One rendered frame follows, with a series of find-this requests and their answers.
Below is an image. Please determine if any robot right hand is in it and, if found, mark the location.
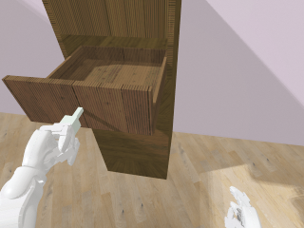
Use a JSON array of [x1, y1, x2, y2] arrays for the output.
[[224, 186, 262, 228]]

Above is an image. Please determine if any robot left hand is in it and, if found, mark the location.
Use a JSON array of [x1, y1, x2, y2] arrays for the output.
[[22, 123, 80, 174]]

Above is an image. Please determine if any drawer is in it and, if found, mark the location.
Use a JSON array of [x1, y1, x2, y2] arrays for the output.
[[2, 45, 167, 136]]

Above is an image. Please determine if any robot left forearm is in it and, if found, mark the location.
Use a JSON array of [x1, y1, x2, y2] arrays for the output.
[[0, 166, 48, 228]]

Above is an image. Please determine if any handle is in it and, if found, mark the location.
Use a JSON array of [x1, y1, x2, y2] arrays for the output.
[[60, 107, 84, 135]]

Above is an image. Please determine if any cabinet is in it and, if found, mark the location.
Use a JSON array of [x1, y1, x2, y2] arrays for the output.
[[42, 0, 182, 180]]

